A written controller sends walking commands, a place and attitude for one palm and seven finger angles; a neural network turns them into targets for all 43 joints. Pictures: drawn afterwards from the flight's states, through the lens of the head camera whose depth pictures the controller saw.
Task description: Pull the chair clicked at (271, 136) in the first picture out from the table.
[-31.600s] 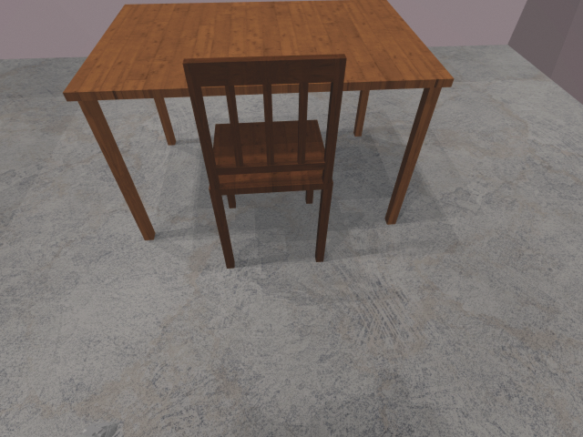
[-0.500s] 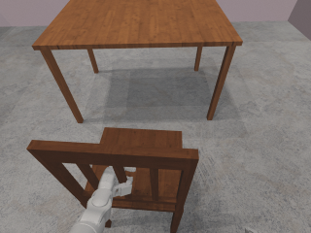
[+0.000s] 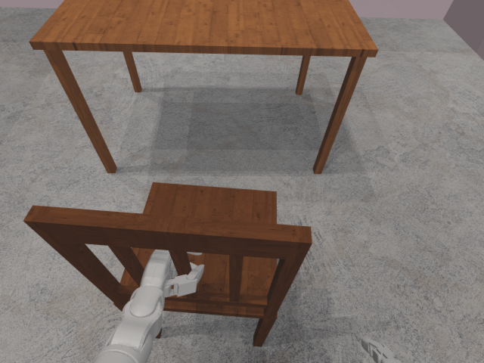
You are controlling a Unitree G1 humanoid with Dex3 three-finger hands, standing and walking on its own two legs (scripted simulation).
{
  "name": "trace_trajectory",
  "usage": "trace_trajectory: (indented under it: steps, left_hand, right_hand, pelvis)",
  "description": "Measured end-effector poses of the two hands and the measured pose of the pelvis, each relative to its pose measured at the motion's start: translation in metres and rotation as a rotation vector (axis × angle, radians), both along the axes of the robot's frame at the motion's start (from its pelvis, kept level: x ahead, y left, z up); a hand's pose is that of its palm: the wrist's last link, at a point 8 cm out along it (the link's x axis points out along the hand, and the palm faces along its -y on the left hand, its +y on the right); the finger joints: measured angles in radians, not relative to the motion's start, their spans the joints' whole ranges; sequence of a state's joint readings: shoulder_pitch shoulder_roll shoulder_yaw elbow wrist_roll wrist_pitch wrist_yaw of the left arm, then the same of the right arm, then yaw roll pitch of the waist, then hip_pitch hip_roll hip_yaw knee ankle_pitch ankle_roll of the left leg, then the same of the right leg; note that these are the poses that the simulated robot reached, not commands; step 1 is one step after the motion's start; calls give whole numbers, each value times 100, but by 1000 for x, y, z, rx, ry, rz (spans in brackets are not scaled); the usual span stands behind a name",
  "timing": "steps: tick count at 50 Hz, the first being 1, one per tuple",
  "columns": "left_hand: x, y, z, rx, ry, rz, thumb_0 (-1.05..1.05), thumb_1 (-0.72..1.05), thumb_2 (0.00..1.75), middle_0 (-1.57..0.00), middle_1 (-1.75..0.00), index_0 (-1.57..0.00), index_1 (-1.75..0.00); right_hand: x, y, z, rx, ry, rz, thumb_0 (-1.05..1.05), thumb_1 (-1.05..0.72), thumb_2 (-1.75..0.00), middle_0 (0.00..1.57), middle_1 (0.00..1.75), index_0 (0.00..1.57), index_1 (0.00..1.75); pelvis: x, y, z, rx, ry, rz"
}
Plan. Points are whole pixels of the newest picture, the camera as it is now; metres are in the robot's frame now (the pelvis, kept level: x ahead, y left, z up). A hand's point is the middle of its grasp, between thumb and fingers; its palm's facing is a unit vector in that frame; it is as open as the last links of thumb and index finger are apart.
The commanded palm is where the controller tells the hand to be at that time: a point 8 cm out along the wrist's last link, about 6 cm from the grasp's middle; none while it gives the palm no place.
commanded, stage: open the thumb and straighten the fingers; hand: left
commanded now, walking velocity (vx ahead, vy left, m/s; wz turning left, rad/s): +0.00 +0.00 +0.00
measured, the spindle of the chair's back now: (185, 273) +0.29 +0.11 -0.09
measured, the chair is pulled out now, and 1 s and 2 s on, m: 0.63 0.63 0.63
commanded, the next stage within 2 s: draw the fingers out of the gap in 0.58 s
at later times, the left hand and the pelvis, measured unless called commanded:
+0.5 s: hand (182, 272) +0.29 +0.11 -0.07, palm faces -0.11 -0.99 -0.13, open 16.4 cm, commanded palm +0.27 +0.16 -0.05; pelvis +0.01 +0.00 -0.03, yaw +1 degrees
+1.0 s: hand (177, 309) +0.22 +0.11 -0.07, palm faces -0.11 -0.99 -0.11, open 17.5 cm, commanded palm +0.21 +0.16 -0.05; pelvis +0.02 +0.00 -0.04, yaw +3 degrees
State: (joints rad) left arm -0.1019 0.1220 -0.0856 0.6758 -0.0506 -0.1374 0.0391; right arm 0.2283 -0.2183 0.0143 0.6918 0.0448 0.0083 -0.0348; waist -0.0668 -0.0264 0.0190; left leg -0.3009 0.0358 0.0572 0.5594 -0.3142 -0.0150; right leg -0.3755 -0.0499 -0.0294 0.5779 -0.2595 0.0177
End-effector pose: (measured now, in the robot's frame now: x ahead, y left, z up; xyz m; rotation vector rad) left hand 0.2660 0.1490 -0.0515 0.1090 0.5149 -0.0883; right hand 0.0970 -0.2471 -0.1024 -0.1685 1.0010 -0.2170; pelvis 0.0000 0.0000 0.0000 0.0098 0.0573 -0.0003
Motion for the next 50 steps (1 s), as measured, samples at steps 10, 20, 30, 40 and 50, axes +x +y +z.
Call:
trace_trajectory:
  steps: [10,20,30,40,50]
  left_hand:
    - [7,18,-3,53,33,-1,1,-19,38,-43,-130,-45,-131]
    - [8,9,-5,29,30,-7,0,-49,22,-25,-73,-26,-74]
    - [9,14,1,41,28,6,-1,-53,20,-6,-17,-6,-17]
    - [-6,15,-7,32,54,20,-1,-54,20,-1,-2,-1,-2]
    - [-53,17,-4,37,80,11,-1,-54,20,0,0,0,0]
  right_hand:
    - [2,-15,-16,-16,-12,12,1,-91,-90,20,30,20,30]
    - [26,3,-23,18,-76,48,1,-91,-90,20,30,20,30]
    - [47,3,-22,7,-122,78,1,-91,-90,20,30,21,30]
    - [57,-5,-16,-29,-147,84,1,-91,-90,20,30,21,30]
    - [69,1,-13,-26,-215,102,1,-91,-90,20,30,21,30]
  pelvis:
    - [0,6,-14,-4,71,11]
    - [7,3,-23,1,99,16]
    - [13,1,-27,-7,114,32]
    - [15,-3,-31,-6,120,34]
    - [15,0,-36,-14,120,46]
